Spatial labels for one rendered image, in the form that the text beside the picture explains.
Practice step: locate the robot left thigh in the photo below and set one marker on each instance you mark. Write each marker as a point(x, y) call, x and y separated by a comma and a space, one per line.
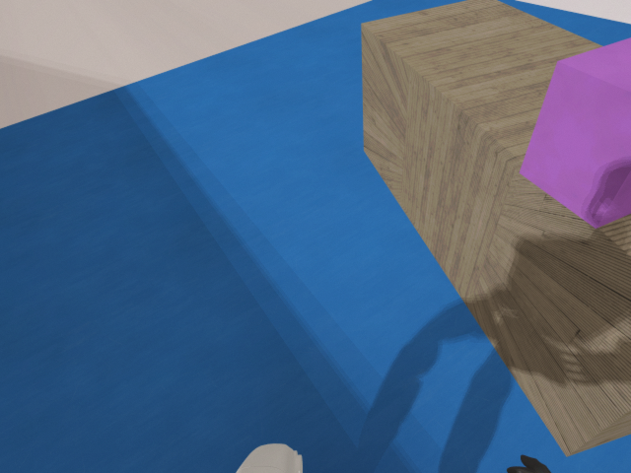
point(273, 458)

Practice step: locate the pedestal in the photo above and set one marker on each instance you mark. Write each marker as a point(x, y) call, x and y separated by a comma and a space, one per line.
point(451, 96)

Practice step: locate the carton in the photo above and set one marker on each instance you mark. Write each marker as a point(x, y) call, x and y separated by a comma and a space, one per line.
point(580, 149)

